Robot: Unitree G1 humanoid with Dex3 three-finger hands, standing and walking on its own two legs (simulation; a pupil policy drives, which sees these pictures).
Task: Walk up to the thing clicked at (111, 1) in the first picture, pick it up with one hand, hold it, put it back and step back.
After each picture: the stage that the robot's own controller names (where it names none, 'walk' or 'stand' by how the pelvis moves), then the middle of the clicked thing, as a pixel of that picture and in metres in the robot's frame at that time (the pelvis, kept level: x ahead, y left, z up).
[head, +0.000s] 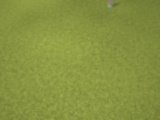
stand; out of the picture +2.24 -0.46 -0.65
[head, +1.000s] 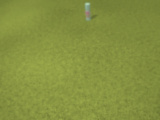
walk; (87, 12) +2.13 +0.00 -0.62
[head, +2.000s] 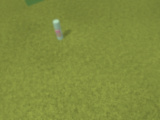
walk; (58, 30) +1.45 +0.37 -0.65
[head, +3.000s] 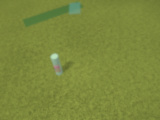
walk; (57, 64) +0.98 +0.33 -0.65
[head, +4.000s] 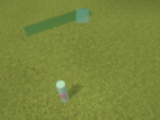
walk; (62, 92) +0.65 +0.23 -0.64
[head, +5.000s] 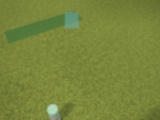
stand; (54, 115) +0.42 +0.19 -0.63
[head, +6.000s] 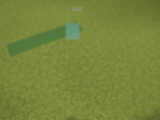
stand; out of the picture +0.37 +0.19 -0.65
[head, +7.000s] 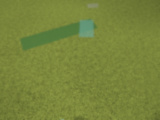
stand; out of the picture +0.35 +0.15 -0.64
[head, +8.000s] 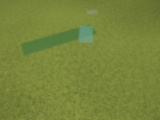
stand; out of the picture +0.36 +0.15 -0.65
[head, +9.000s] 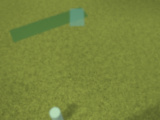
stand; (57, 117) +0.38 +0.19 -0.64
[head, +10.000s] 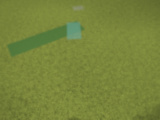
stand; out of the picture +0.35 +0.18 -0.65
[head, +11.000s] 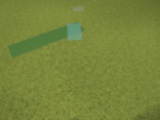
stand; out of the picture +0.35 +0.17 -0.66
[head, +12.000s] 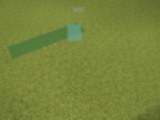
stand; out of the picture +0.34 +0.17 -0.66
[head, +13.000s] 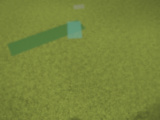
stand; out of the picture +0.34 +0.17 -0.66
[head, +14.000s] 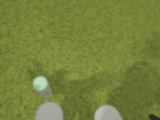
go down; (43, 88) +0.38 +0.19 -0.45
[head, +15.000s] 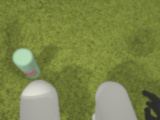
go down; (28, 65) +0.42 +0.23 -0.28
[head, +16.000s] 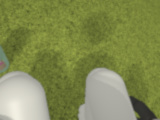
close in; out of the picture +0.39 +0.27 -0.18
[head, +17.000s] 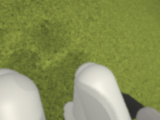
close; out of the picture +0.38 +0.28 -0.15
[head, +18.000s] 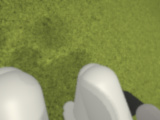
lift; out of the picture +0.36 +0.28 -0.15
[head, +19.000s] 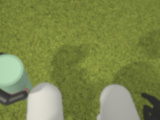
lift; (16, 82) +0.30 +0.23 -0.03
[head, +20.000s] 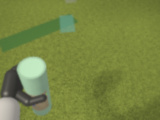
hold; (37, 90) +0.31 +0.15 +0.04
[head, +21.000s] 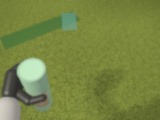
hold; (38, 89) +0.31 +0.16 +0.03
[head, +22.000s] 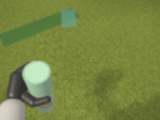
crouch; (42, 91) +0.31 +0.15 +0.01
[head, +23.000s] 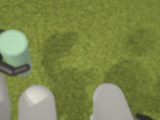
crouch; (18, 58) +0.40 +0.21 -0.07
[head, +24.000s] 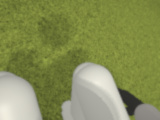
lower; out of the picture +0.38 +0.30 -0.16
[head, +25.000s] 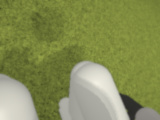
lower; out of the picture +0.40 +0.29 -0.16
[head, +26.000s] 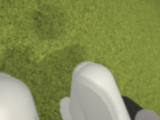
lower; out of the picture +0.40 +0.30 -0.16
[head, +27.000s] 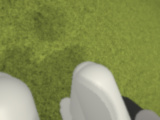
lower; out of the picture +0.39 +0.30 -0.16
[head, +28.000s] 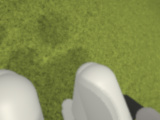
loosen; out of the picture +0.38 +0.28 -0.16
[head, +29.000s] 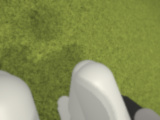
withdraw; out of the picture +0.38 +0.29 -0.16
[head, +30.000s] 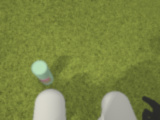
walk; (44, 74) +0.42 +0.22 -0.38
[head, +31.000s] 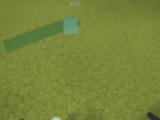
stand; out of the picture +0.37 +0.17 -0.59
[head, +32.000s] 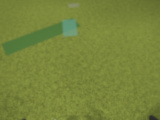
stand; out of the picture +0.36 +0.18 -0.60
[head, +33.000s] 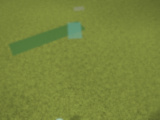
stand; out of the picture +0.37 +0.17 -0.64
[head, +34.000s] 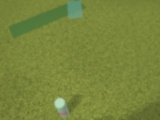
walk; (62, 108) +0.42 +0.18 -0.63
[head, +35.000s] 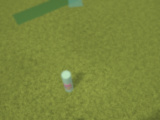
walk; (67, 82) +0.63 +0.15 -0.64
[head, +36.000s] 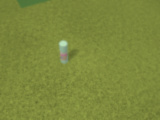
walk; (63, 52) +0.97 +0.12 -0.63
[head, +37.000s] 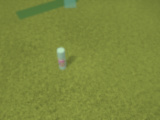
stand; (61, 59) +1.00 +0.19 -0.65
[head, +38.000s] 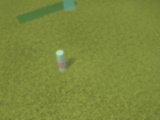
stand; (61, 61) +1.01 +0.21 -0.66
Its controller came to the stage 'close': yes
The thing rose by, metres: 0.65
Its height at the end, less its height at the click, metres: +0.00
